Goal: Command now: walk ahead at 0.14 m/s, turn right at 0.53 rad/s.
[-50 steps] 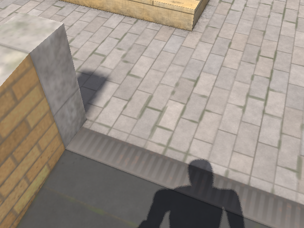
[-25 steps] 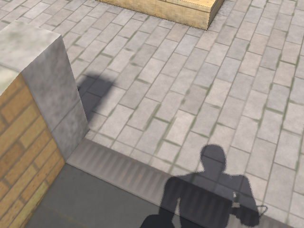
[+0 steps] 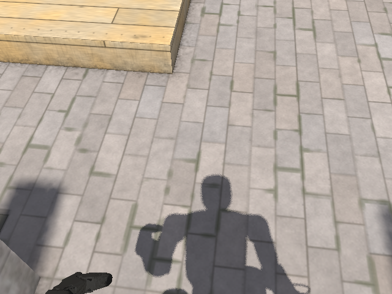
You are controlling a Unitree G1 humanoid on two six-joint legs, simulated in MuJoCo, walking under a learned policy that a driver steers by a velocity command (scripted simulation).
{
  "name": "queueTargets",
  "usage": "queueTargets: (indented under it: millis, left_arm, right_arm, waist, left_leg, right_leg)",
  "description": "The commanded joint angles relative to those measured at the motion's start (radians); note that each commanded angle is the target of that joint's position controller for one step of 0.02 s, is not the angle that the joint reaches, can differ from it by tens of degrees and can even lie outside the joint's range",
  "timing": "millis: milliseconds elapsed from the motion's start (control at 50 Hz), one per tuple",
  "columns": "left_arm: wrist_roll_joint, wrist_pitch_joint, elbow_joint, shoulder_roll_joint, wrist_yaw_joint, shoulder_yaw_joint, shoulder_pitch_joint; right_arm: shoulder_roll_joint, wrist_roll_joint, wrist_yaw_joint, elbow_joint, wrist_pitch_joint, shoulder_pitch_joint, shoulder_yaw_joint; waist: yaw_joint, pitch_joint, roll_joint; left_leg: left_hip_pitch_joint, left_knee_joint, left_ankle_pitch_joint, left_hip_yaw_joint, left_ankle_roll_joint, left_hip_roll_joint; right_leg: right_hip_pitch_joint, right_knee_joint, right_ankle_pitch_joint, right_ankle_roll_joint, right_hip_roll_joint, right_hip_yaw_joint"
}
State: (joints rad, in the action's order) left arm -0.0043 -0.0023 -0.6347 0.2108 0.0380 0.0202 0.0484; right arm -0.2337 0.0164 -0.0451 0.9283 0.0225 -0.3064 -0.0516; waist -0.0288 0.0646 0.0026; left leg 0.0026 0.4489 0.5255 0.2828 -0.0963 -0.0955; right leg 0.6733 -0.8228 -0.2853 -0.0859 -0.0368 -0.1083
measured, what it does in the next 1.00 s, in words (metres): climbs, turning right: left foot, then right foot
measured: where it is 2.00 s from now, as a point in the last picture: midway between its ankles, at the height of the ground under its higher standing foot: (240, 270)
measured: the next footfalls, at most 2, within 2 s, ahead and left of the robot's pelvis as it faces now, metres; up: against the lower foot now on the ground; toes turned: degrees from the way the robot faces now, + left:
left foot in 0.52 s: +0.21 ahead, +0.11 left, +0.04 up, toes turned -20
right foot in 0.82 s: +0.10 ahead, -0.12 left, +0.03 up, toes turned -17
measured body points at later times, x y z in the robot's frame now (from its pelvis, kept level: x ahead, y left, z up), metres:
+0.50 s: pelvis +0.11 +0.01 +0.04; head +0.13 +0.00 +0.49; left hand +0.35 +0.22 -0.03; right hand +0.20 -0.28 -0.06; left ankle +0.18 +0.13 -0.68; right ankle +0.16 -0.08 -0.68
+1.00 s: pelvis +0.10 +0.00 +0.04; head +0.10 -0.02 +0.49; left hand +0.32 +0.16 -0.05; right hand +0.13 -0.27 -0.08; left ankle +0.17 +0.13 -0.69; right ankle +0.06 -0.11 -0.70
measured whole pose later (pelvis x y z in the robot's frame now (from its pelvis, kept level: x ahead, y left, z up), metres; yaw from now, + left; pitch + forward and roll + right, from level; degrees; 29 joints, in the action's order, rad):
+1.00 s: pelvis +0.10 +0.00 +0.04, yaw -20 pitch +0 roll +1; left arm 0.02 -0.04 -0.65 0.18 -0.02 0.00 0.20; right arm -0.21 -0.02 -0.04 0.76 0.00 -0.20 -0.02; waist -0.02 0.00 -0.01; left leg 0.31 0.57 0.40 0.00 -0.01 -0.01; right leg 0.24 -0.52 -0.43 0.00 0.01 0.05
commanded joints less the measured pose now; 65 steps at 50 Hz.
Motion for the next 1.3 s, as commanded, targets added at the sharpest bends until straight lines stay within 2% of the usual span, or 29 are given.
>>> queueTargets:
  millis: [20,40,60,80,100,120,200,320,440,500,520,540,560,580,620,700,740,820,860,880,920,1000,1060,1140,1200,1240,1260,1280,1300]
  left_arm:
    - [-0.015,-0.006,-0.002,0.318,-0.032,0.126,0.291]
    - [0.002,-0.003,0.077,0.387,-0.037,0.128,0.215]
    - [0.019,0.007,0.102,0.282,-0.032,0.098,0.206]
    - [0.020,0.028,0.093,0.222,-0.030,0.079,0.169]
    - [0.001,0.040,0.081,0.194,-0.033,0.071,0.136]
    - [-0.009,0.045,0.077,0.180,-0.034,0.067,0.111]
    - [0.007,0.040,0.103,0.164,-0.047,0.064,0.099]
    - [0.005,-0.011,0.145,0.201,-0.085,0.077,0.127]
    - [0.008,-0.027,0.164,0.188,-0.075,0.074,0.128]
    - [-0.014,-0.041,0.155,0.172,-0.079,0.065,0.119]
    - [-0.008,-0.044,0.149,0.130,-0.079,0.056,0.154]
    - [-0.003,-0.041,0.152,0.111,-0.075,0.052,0.226]
    - [0.006,-0.028,0.160,0.188,-0.071,0.074,0.197]
    - [-0.011,-0.023,0.153,0.236,-0.073,0.089,0.117]
    - [-0.003,-0.045,0.110,0.202,-0.076,0.085,0.128]
    - [-0.003,-0.051,0.107,0.078,-0.067,0.035,0.107]
    - [-0.004,-0.042,0.118,0.040,-0.058,0.018,0.043]
    - [0.002,-0.032,0.060,0.104,-0.046,0.038,0.136]
    - [0.015,-0.045,0.072,0.179,-0.060,0.045,0.178]
    - [0.019,-0.049,0.067,0.128,-0.055,0.028,0.150]
    - [0.036,-0.033,0.077,0.073,-0.058,0.014,0.069]
    - [0.011,-0.013,0.034,0.130,-0.072,0.023,0.182]
    - [0.002,-0.007,-0.005,0.188,-0.080,0.044,0.295]
    - [-0.012,0.027,-0.005,0.163,-0.077,0.046,0.242]
    - [-0.018,0.024,0.000,0.175,-0.059,0.050,0.183]
    - [-0.024,0.022,0.001,0.159,-0.048,0.044,0.156]
    - [-0.016,0.027,-0.001,0.125,-0.048,0.033,0.167]
    - [-0.005,0.037,0.015,0.065,-0.044,0.012,0.136]
    - [0.005,0.051,0.060,0.017,-0.040,-0.004,0.196]
  right_arm:
    - [-0.116,-0.029,-0.009,-0.129,-0.005,0.036,-0.015]
    - [-0.046,-0.052,0.014,-0.186,0.013,-0.074,0.010]
    - [-0.138,-0.006,0.030,-0.192,0.040,0.058,-0.016]
    - [-0.154,0.019,0.029,-0.224,0.044,0.167,-0.019]
    - [-0.125,-0.001,0.012,-0.227,0.039,0.184,-0.011]
    - [-0.134,-0.011,-0.003,-0.223,0.026,0.148,-0.016]
    - [-0.103,-0.026,0.003,-0.247,-0.004,0.127,-0.015]
    - [-0.085,-0.021,-0.010,-0.303,-0.026,0.250,0.000]
    - [-0.094,-0.011,0.006,-0.295,-0.005,0.234,-0.007]
    - [-0.086,-0.012,0.032,-0.266,0.008,0.140,-0.013]
    - [-0.124,-0.037,0.036,-0.261,0.011,0.114,-0.022]
    - [-0.192,-0.047,0.032,-0.276,0.005,0.157,-0.036]
    - [-0.184,-0.053,0.029,-0.290,0.005,0.187,-0.040]
    - [-0.178,-0.059,0.021,-0.310,0.007,0.203,-0.044]
    - [-0.110,-0.034,0.004,-0.325,0.003,0.259,-0.018]
    - [-0.068,-0.026,-0.008,-0.313,-0.019,0.226,0.005]
    - [-0.105,-0.025,-0.007,-0.291,-0.029,0.154,-0.004]
    - [-0.135,-0.005,0.001,-0.254,-0.023,0.071,-0.009]
    - [-0.036,-0.055,0.022,-0.266,0.007,0.047,0.021]
    - [-0.014,-0.043,0.025,-0.279,0.012,0.089,0.030]
    - [-0.068,-0.039,0.010,-0.274,0.003,0.218,0.013]
    - [-0.077,-0.029,-0.008,-0.223,-0.004,0.132,0.001]
    - [-0.103,-0.004,0.007,-0.255,0.022,0.212,-0.012]
    - [-0.086,0.006,0.043,-0.244,0.050,0.190,-0.015]
    - [-0.066,0.001,0.057,-0.225,0.054,0.138,-0.004]
    - [-0.082,0.003,0.058,-0.165,0.048,-0.022,-0.015]
    - [-0.102,-0.001,0.054,-0.123,0.047,-0.119,-0.026]
    - [-0.148,-0.006,0.048,-0.106,0.053,-0.236,-0.039]
    - [-0.255,-0.004,0.053,-0.151,0.053,-0.255,-0.045]
  waist:
    - [0.142,-0.265,0.144]
    - [0.041,-0.524,0.365]
    - [0.116,-0.514,0.157]
    - [0.108,-0.347,0.061]
    - [0.065,-0.236,-0.044]
    - [0.025,-0.199,-0.028]
    - [-0.023,-0.202,0.023]
    - [0.024,-0.193,0.096]
    - [0.059,-0.229,0.144]
    - [0.009,-0.217,0.142]
    - [0.022,-0.216,0.034]
    - [0.097,-0.179,-0.238]
    - [0.071,-0.163,-0.303]
    - [0.029,-0.154,-0.233]
    - [0.049,-0.136,-0.107]
    - [0.039,-0.150,-0.136]
    - [-0.014,-0.150,-0.194]
    - [0.008,-0.148,-0.158]
    - [-0.025,-0.249,0.121]
    - [-0.012,-0.236,0.185]
    - [0.019,-0.082,0.092]
    - [0.033,-0.075,0.143]
    - [0.095,0.027,0.221]
    - [0.053,-0.025,0.122]
    - [0.008,-0.051,0.148]
    - [-0.073,-0.067,0.126]
    - [-0.110,-0.082,0.064]
    - [-0.159,-0.109,-0.078]
    - [-0.100,-0.189,-0.341]
  left_leg:
    - [0.344,0.617,-0.387,-0.050,0.069,-0.045]
    - [0.584,0.953,0.183,-0.258,0.033,0.150]
    - [0.658,1.051,0.069,-0.398,0.049,0.130]
    - [0.728,1.043,-0.036,-0.380,0.073,0.102]
    - [0.729,0.970,-0.106,-0.383,0.078,0.061]
    - [0.667,0.914,-0.152,-0.397,0.078,0.020]
    - [0.559,0.806,-0.202,-0.359,0.053,0.052]
    - [0.586,0.516,-0.224,-0.363,-0.004,0.088]
    - [0.459,0.315,-0.150,-0.340,0.033,0.099]
    - [0.253,0.014,-0.283,-0.307,0.097,0.104]
    - [0.150,-0.056,-0.319,-0.443,0.148,-0.026]
    - [0.095,-0.082,-0.518,-0.641,0.262,-0.202]
    - [0.126,-0.118,-0.567,-0.788,0.399,-0.315]
    - [0.168,-0.140,-0.468,-0.788,0.405,-0.297]
    - [0.205,-0.103,-0.545,-0.610,0.337,-0.185]
    - [0.170,-0.073,-0.471,-0.414,0.283,-0.053]
    - [0.159,-0.065,-0.406,-0.425,0.298,-0.060]
    - [0.263,-0.007,-0.374,-0.448,0.249,-0.063]
    - [0.479,0.173,-0.076,-0.323,0.120,0.066]
    - [0.429,0.087,-0.065,-0.298,0.082,0.061]
    - [0.297,0.080,-0.238,-0.286,0.061,0.072]
    - [0.302,0.148,-0.142,-0.235,0.078,0.122]
    - [0.584,0.394,-0.006,-0.260,0.100,0.093]
    - [0.668,0.463,-0.023,-0.291,0.142,0.034]
    - [0.393,0.282,-0.069,-0.212,0.137,0.079]
    - [0.113,0.153,-0.195,-0.146,0.132,0.127]
    - [-0.028,0.128,-0.185,-0.147,0.130,0.148]
    - [-0.186,0.022,-0.060,-0.387,0.176,-0.004]
    - [-0.234,-0.123,0.069,-0.819,0.293,-0.260]
  right_leg:
    - [-0.685,0.214,0.327,-0.123,-0.041,0.252]
    - [-0.902,0.411,0.194,-0.380,-0.296,0.854]
    - [-0.828,0.570,-0.021,-0.348,-0.317,0.931]
    - [-0.708,0.561,-0.080,-0.285,-0.287,0.808]
    - [-0.577,0.542,-0.041,-0.219,-0.231,0.695]
    - [-0.478,0.516,0.049,-0.185,-0.184,0.578]
    - [-0.354,0.484,0.318,-0.172,-0.083,0.386]
    - [-0.366,0.497,0.037,-0.165,-0.068,0.445]
    - [-0.415,0.425,0.063,-0.149,-0.095,0.511]
    - [-0.364,0.352,0.087,-0.087,-0.053,0.493]
    - [-0.271,0.217,-0.044,-0.027,0.024,0.413]
    - [-0.117,0.042,-0.309,0.044,0.176,0.259]
    - [-0.011,-0.116,-0.355,0.097,0.165,0.246]
    - [-0.013,-0.259,-0.288,0.116,0.134,0.273]
    - [-0.044,-0.425,-0.187,0.159,0.130,0.278]
    - [-0.150,-0.144,-0.108,0.193,0.079,0.174]
    - [-0.252,0.083,-0.196,0.189,0.057,0.125]
    - [-0.532,0.472,0.100,0.118,0.062,0.113]
    - [-0.769,0.362,0.367,0.018,-0.159,0.341]
    - [-0.602,0.407,0.114,-0.060,-0.198,0.367]
    - [-0.369,0.489,-0.246,0.001,-0.077,0.319]
    - [-0.396,0.537,-0.439,0.015,-0.065,0.334]
    - [-0.476,0.666,-0.588,-0.123,-0.248,0.611]
    - [-0.597,0.660,-0.337,-0.127,-0.238,0.545]
    - [-0.446,0.645,-0.224,-0.100,-0.153,0.381]
    - [-0.276,0.541,-0.305,-0.083,-0.117,0.314]
    - [-0.185,0.421,-0.297,-0.055,-0.074,0.274]
    - [-0.030,0.098,-0.199,0.012,0.009,0.180]
    - [0.105,-0.235,-0.361,0.059,0.088,0.168]
Velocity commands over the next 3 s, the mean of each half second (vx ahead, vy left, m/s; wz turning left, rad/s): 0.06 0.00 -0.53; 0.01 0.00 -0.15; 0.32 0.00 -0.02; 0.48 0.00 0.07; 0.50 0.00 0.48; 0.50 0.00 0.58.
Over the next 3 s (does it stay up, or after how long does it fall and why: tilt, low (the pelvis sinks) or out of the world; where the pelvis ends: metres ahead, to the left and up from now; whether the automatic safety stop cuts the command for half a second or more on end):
stays up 1.06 -0.24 0.07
